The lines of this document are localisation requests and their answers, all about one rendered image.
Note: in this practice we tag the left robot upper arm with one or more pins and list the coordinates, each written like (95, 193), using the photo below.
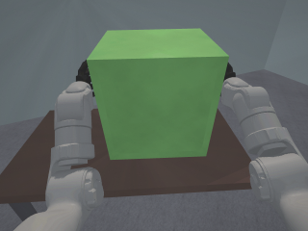
(71, 196)

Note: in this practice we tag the right robot hand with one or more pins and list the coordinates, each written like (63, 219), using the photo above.
(229, 72)

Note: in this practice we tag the carton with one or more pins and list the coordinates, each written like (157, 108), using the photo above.
(157, 91)

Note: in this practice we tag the right robot upper arm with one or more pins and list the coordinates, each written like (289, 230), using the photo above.
(282, 180)

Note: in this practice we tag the robot left forearm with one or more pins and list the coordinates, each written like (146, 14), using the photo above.
(72, 125)

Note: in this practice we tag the robot right forearm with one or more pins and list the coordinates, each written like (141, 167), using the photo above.
(263, 132)

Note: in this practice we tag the table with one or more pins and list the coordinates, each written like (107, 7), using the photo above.
(224, 168)

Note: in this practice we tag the left robot hand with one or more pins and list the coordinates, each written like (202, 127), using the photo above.
(84, 75)

